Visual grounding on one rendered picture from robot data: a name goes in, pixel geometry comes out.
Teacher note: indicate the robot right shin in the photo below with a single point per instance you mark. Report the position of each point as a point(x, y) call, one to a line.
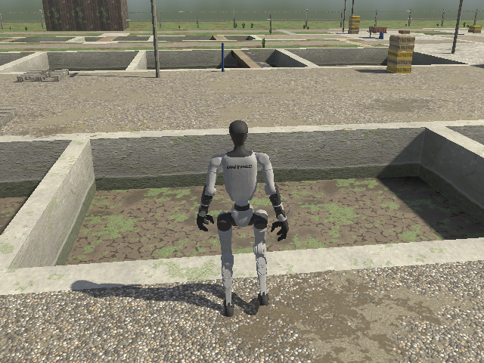
point(261, 267)

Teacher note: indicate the right robot hand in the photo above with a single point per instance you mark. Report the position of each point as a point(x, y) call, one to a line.
point(283, 231)

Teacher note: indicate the right robot forearm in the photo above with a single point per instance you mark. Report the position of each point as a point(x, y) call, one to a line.
point(277, 205)

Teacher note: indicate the right robot foot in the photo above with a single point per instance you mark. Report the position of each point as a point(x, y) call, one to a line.
point(263, 300)

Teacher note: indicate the left robot hand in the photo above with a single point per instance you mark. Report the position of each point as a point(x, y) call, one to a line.
point(201, 220)

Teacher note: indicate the robot left upper arm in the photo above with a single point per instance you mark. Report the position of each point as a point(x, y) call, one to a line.
point(212, 174)

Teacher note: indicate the left robot forearm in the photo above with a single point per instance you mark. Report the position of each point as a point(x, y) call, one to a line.
point(204, 204)

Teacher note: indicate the robot right upper arm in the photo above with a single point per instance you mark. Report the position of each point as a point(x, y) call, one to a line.
point(267, 172)

